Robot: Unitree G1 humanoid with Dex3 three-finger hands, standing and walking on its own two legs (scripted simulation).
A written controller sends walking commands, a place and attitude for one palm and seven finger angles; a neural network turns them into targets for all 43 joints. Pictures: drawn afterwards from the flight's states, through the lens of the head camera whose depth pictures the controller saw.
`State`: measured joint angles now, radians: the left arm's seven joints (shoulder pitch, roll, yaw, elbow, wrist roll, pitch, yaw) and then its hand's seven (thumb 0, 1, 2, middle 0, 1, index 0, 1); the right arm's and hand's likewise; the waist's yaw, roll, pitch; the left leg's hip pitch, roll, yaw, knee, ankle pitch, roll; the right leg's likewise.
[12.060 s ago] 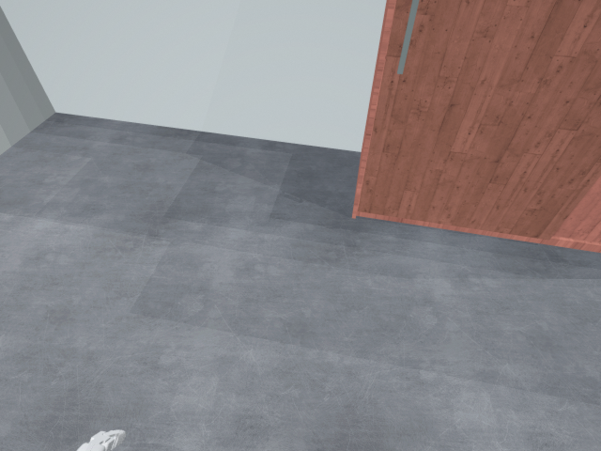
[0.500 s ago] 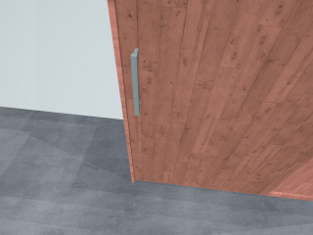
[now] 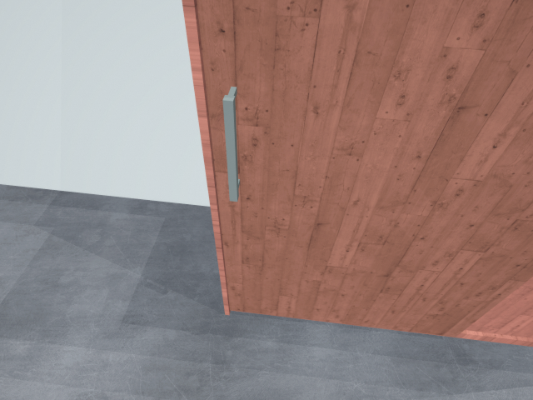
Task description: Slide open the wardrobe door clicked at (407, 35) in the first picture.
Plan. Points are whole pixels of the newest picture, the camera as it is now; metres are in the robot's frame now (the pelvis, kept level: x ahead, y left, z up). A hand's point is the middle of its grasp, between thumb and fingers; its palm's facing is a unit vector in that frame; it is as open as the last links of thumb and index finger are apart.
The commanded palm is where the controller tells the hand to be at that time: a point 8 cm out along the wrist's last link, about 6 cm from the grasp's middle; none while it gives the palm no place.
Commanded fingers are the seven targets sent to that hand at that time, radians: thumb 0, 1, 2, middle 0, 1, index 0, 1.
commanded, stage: shuffle to correct the standing spot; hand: left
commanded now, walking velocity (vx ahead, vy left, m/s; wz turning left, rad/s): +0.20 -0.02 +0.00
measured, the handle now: (233, 149) +0.54 +0.10 +0.08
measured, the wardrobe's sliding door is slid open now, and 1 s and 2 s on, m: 0.00 0.00 0.00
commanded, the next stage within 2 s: come to a stop and stand still in 0.14 s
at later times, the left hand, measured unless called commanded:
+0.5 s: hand out of the picture +0.09 +0.16 -0.18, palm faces +0.03 -0.98 -0.20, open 7.3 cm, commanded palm none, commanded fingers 0.00 0.90 0.90 -0.20 -0.30 -0.20 -0.30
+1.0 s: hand out of the picture +0.06 +0.18 -0.18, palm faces +0.07 -0.98 -0.20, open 7.3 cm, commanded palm none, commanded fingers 0.00 0.90 0.90 -0.20 -0.30 -0.20 -0.30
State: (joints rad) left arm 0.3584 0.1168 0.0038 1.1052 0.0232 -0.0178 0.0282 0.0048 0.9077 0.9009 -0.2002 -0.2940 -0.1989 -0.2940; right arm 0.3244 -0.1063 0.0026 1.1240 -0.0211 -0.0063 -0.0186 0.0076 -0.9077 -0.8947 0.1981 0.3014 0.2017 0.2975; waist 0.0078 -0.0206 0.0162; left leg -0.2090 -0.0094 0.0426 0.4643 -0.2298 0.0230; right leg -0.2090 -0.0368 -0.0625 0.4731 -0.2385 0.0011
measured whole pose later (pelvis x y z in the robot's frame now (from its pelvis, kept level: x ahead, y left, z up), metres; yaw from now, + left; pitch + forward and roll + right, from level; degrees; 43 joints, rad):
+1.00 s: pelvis +0.04 +0.00 +0.00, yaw +1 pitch -1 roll +1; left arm 0.25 0.16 0.02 1.07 0.02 0.00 0.03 0.01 0.93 0.90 -0.20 -0.29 -0.20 -0.29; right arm 0.19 -0.16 -0.03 1.07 -0.02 -0.01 -0.03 0.01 -0.94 -0.89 0.20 0.30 0.20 0.30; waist 0.02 -0.01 0.05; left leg -0.20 0.00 0.10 0.49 -0.27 0.03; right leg -0.20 -0.05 -0.06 0.52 -0.29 0.01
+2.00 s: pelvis +0.02 +0.01 +0.00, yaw +0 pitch -1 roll +1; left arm 0.31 0.13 -0.02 1.09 0.02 -0.02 0.03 0.01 0.92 0.90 -0.20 -0.29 -0.20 -0.29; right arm 0.32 -0.16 0.01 1.08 -0.02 -0.02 -0.01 0.01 -0.91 -0.89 0.20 0.30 0.20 0.30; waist -0.01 0.03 0.01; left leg -0.20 -0.01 0.13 0.44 -0.22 0.04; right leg -0.24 -0.05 -0.03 0.51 -0.24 0.01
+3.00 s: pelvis +0.05 -0.02 +0.00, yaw +1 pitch -1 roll +1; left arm 0.39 0.17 0.01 0.78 -0.05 0.07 0.04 0.03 0.94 0.90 -0.21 -0.30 -0.20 -0.30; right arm 0.32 -0.16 0.03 1.04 0.00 -0.07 -0.04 0.02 -0.92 -0.89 0.20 0.30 0.20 0.30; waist 0.01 0.00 0.05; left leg -0.16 0.03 0.10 0.43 -0.25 0.00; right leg -0.18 -0.01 -0.06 0.47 -0.28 -0.02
